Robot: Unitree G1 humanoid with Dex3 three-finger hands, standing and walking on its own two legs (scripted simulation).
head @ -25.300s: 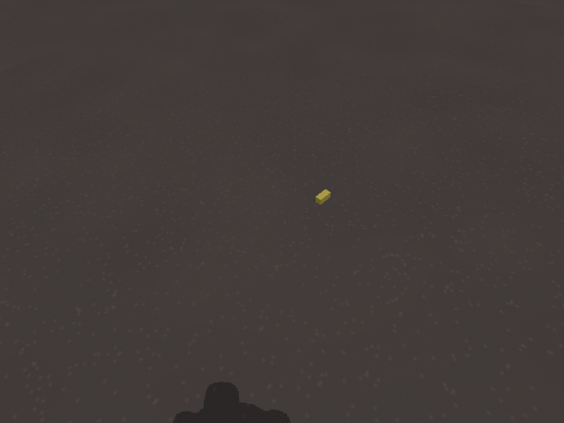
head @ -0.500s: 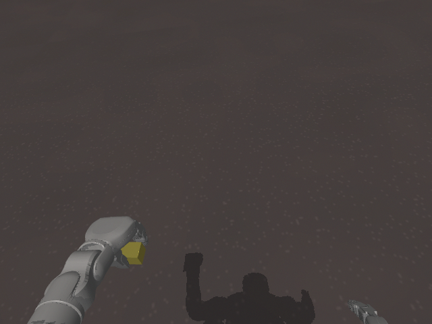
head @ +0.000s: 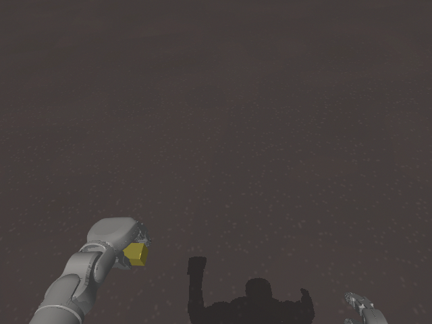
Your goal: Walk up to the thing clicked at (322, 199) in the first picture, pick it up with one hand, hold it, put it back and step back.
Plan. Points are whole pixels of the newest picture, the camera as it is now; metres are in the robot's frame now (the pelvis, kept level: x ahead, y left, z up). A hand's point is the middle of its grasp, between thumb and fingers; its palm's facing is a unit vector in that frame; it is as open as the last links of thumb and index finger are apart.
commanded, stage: hold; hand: left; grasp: from above
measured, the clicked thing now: (127, 253) +0.30 +0.22 -0.06
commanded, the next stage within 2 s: crouch in 0.58 s
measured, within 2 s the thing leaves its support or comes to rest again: neither
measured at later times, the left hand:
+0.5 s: hand (121, 250) +0.30 +0.22 -0.03, palm faces -0.46 -0.03 -0.89, open 6.5 cm
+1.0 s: hand (128, 255) +0.30 +0.22 -0.07, palm faces -0.46 +0.00 -0.89, open 6.5 cm
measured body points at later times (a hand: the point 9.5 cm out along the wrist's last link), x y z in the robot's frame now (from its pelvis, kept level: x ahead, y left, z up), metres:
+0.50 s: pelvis +0.01 +0.00 +0.01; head +0.02 -0.02 +0.45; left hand +0.32 +0.22 +0.03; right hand +0.16 -0.25 -0.11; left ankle +0.03 +0.13 -0.73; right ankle +0.03 -0.14 -0.73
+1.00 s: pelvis +0.00 +0.00 -0.01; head +0.04 -0.01 +0.44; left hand +0.32 +0.22 -0.02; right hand +0.15 -0.26 -0.12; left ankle +0.03 +0.13 -0.73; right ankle +0.03 -0.14 -0.73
